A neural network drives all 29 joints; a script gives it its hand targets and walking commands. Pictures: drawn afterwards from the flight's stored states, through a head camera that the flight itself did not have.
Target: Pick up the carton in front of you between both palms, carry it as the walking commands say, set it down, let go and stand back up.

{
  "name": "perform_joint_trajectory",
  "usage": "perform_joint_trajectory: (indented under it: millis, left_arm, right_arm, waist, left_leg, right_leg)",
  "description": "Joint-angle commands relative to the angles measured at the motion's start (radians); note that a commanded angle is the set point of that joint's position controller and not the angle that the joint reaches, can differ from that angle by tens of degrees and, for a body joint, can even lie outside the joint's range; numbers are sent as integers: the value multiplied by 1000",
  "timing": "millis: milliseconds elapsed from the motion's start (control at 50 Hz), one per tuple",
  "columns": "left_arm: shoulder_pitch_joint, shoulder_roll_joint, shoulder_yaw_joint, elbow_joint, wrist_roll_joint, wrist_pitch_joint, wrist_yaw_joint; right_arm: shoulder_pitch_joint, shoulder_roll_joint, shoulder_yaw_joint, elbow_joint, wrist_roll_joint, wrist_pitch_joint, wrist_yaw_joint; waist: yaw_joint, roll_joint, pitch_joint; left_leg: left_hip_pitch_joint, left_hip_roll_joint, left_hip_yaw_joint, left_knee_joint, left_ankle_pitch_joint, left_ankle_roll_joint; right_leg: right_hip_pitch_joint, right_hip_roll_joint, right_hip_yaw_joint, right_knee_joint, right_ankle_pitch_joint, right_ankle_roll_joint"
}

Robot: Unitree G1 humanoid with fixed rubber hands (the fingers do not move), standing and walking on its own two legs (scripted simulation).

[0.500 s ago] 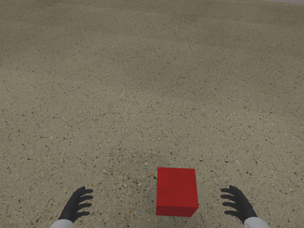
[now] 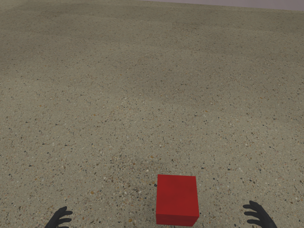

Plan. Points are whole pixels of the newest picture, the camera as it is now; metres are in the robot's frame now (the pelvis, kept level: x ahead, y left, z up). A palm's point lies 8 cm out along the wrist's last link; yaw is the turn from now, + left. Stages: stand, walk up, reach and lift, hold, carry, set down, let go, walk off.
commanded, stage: stand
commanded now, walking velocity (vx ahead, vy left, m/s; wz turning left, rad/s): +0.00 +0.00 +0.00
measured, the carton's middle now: (175, 201) +0.37 -0.10 -0.64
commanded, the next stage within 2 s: none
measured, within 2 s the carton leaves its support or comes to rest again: neither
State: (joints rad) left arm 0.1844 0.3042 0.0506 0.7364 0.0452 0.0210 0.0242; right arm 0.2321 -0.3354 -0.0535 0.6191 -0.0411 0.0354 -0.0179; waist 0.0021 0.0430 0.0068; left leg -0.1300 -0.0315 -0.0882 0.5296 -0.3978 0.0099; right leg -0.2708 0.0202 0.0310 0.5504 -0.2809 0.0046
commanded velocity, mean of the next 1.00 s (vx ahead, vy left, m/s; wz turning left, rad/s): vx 0.00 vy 0.00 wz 0.00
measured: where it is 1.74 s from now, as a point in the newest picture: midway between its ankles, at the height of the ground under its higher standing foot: outside the picture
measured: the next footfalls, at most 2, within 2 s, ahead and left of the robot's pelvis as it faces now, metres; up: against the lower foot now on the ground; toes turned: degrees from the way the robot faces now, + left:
none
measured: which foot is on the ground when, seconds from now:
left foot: down 0.00-1.00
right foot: down 0.00-1.00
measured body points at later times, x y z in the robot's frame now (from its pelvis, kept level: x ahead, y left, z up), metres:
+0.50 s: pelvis -0.01 -0.01 +0.01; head -0.01 -0.02 +0.46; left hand +0.11 +0.29 -0.10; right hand +0.11 -0.31 -0.10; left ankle -0.07 +0.12 -0.73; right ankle +0.01 -0.12 -0.73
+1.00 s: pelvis -0.02 -0.01 +0.01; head -0.03 -0.02 +0.46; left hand +0.08 +0.30 -0.10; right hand +0.08 -0.32 -0.11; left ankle -0.07 +0.12 -0.73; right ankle +0.01 -0.12 -0.73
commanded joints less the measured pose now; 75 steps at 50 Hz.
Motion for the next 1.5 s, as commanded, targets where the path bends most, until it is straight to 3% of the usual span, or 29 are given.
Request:
perform_joint_trajectory:
  millis: [0,220,780,1480]
  left_arm:
    - [-45,131,28,-41,-2,-22,6]
    - [-56,167,25,43,-8,-31,4]
    - [-106,211,3,201,-23,-34,-10]
    - [-128,244,-14,279,-34,-38,-14]
  right_arm:
    - [-18,-125,-27,-49,-1,-27,-8]
    - [1,-150,-12,25,4,-40,-15]
    - [-15,-194,13,184,14,-56,-14]
    - [-55,-221,21,296,22,-59,-6]
  waist:
    - [-3,-45,-55]
    - [2,-40,-48]
    - [10,-38,0]
    - [10,-43,-1]
  left_leg:
    - [-66,73,-38,-75,351,-16]
    - [-59,80,-50,-102,359,-14]
    - [-58,100,-70,-191,265,-5]
    - [-27,111,-67,-233,256,-1]
  right_leg:
    - [106,-74,53,-62,290,-25]
    - [154,-90,71,-89,312,-35]
    - [173,-105,102,-170,217,-39]
    - [167,-116,124,-204,219,-43]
